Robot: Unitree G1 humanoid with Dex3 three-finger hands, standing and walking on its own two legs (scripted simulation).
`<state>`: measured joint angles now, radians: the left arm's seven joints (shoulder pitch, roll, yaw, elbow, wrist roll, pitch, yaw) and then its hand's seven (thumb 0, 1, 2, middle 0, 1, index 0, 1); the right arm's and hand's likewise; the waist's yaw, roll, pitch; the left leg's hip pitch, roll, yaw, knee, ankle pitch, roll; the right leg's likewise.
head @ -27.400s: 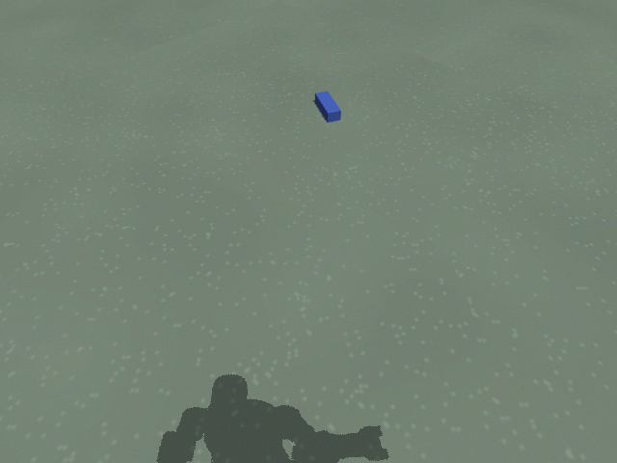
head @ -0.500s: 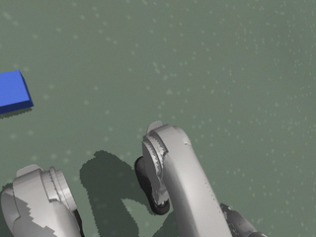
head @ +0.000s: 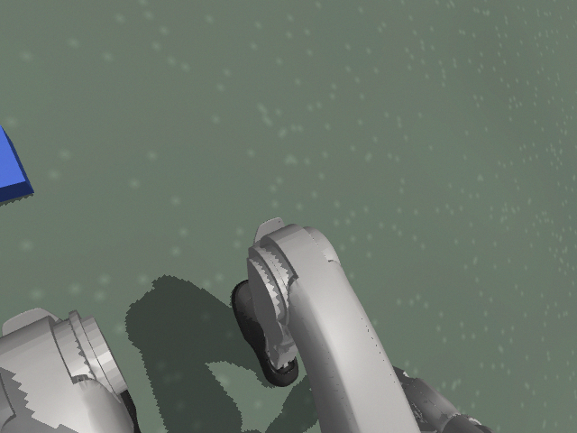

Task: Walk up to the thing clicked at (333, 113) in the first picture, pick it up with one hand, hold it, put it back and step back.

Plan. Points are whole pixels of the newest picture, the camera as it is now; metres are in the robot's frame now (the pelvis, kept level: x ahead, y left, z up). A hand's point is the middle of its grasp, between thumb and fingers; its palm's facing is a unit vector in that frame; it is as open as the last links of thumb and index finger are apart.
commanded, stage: rest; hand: left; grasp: from above
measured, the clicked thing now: out of the picture +0.48 +0.30 -0.28
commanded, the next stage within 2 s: open in 0.14 s
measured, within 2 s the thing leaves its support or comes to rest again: neither
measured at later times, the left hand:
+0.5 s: hand out of the picture +0.47 +0.29 -0.25, palm faces -0.47 -0.11 -0.88, open 11.0 cm
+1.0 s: hand out of the picture +0.47 +0.30 -0.24, palm faces -0.47 -0.11 -0.88, open 14.2 cm
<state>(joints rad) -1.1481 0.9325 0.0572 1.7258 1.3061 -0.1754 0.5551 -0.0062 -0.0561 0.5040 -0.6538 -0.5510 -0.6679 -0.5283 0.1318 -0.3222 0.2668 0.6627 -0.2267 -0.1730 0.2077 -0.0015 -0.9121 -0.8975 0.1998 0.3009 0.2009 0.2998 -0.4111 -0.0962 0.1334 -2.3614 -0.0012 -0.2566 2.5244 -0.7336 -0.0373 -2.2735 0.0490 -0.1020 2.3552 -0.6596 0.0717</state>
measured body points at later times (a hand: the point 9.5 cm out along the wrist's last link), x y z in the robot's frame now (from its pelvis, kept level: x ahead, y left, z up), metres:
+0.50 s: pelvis +0.00 +0.00 +0.00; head +0.28 +0.12 +0.32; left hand +0.49 +0.29 -0.20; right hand +0.03 -0.25 -0.05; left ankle +0.06 +0.13 -0.27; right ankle +0.11 -0.13 -0.27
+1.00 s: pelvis -0.01 +0.00 +0.00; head +0.28 +0.12 +0.33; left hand +0.49 +0.30 -0.19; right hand +0.03 -0.25 -0.05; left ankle +0.06 +0.13 -0.27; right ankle +0.11 -0.13 -0.27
